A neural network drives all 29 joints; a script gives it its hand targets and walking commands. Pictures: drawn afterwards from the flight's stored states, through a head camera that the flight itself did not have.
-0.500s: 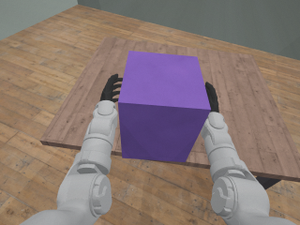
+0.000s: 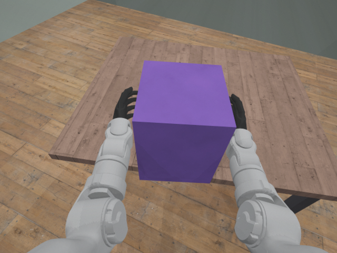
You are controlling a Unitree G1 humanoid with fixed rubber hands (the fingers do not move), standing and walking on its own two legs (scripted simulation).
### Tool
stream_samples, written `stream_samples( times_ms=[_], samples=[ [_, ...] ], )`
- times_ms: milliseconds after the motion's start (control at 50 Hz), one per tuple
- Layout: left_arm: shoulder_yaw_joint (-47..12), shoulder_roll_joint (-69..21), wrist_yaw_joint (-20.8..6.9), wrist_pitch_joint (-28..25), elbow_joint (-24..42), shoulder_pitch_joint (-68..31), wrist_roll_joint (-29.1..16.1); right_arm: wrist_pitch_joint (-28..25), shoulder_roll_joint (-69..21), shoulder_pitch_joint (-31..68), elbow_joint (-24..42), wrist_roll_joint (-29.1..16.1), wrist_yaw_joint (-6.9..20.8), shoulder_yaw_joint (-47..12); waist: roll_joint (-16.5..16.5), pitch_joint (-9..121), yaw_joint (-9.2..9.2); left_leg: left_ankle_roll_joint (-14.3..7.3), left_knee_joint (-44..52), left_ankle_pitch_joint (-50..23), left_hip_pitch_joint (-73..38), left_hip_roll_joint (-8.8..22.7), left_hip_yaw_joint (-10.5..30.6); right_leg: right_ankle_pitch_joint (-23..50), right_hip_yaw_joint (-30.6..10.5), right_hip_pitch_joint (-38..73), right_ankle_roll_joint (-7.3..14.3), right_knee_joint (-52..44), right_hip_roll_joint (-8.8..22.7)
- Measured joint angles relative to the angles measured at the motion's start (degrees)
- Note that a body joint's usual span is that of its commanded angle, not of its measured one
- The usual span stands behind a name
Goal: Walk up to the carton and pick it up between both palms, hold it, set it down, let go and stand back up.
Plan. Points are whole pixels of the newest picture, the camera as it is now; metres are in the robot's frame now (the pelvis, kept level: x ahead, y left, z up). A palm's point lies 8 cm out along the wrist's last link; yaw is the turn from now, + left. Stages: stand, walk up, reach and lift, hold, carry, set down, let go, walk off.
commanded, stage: set down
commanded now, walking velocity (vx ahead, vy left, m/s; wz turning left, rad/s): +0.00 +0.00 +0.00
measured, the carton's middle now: (178, 125) +0.41 -0.01 +0.05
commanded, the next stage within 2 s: none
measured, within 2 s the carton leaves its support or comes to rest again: rests again in 0.12 s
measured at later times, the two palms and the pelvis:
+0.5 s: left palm (127, 122) +0.39 +0.13 +0.08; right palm (241, 131) +0.38 -0.16 +0.08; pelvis -0.01 +0.00 +0.00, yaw -2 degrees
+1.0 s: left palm (127, 122) +0.39 +0.13 +0.08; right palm (241, 132) +0.38 -0.16 +0.08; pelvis +0.00 +0.01 +0.00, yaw -2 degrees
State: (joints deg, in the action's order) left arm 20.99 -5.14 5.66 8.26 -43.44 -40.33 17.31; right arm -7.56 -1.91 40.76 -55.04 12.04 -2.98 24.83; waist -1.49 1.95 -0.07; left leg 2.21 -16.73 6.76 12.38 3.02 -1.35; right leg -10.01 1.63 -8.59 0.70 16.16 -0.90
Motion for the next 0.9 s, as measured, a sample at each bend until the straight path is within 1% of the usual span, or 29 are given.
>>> stream_samples(
  times_ms=[120, 240, 420, 580, 740, 900],
  samples=[
    [-0.2, -0.6, 0.4, -0.6, -0.8, -0.4, 1.0, -1.1, 0.2, -0.7, -0.1, 0.9, 0.8, 1.5, -0.1, 0.6, 0.02, -0.1, -0.2, 0.0, 0.7, 0.2, -0.6, 0.3, -0.6, -1.1, 0.0, 0.3, -0.2],
    [1.1, -1.6, 0.6, -1.4, -1.8, -0.9, 2.0, -1.2, 0.6, -1.1, 0.2, 1.4, 1.5, 2.2, 0.2, 0.6, -0.28, -0.2, -0.1, -0.1, 0.8, 0.3, -1.4, 0.3, -1.4, -1.7, -0.1, 0.9, -0.2],
    [3.6, -2.6, 0.1, -4.2, -2.1, -0.3, 2.6, -1.8, 0.0, -0.9, 1.7, 2.8, 2.6, 3.5, 0.7, -0.3, -0.95, -0.5, 0.1, -0.5, 1.3, 0.1, -1.9, 0.2, -1.9, -2.9, -0.2, 1.8, 0.0],
    [4.0, -2.8, -0.1, -4.9, -1.8, -0.6, 3.0, -2.9, -0.6, -0.7, 2.1, 5.0, 3.0, 5.4, 0.8, -0.2, -0.76, -0.6, 0.2, -0.7, 2.2, -0.1, -1.7, 0.3, -1.6, -3.7, -0.3, 1.7, 0.2],
    [4.3, -3.3, -0.1, -4.9, -1.3, 0.1, 3.8, -3.3, -0.7, -1.2, 2.0, 5.5, 3.5, 5.8, 0.7, -0.1, -0.98, -0.8, 0.3, -0.3, 1.4, -0.2, -2.2, 0.2, -2.1, -3.0, -0.5, 1.4, 0.3],
    [4.6, -4.0, -0.1, -4.6, 0.1, 0.7, 4.2, -3.9, -0.3, -1.1, 1.4, 4.6, 3.9, 5.6, 0.7, -0.7, -0.96, -0.9, -0.1, 0.1, 0.8, -0.2, -2.6, 0.0, -2.5, -2.5, -0.7, 1.5, 0.4]
  ],
)
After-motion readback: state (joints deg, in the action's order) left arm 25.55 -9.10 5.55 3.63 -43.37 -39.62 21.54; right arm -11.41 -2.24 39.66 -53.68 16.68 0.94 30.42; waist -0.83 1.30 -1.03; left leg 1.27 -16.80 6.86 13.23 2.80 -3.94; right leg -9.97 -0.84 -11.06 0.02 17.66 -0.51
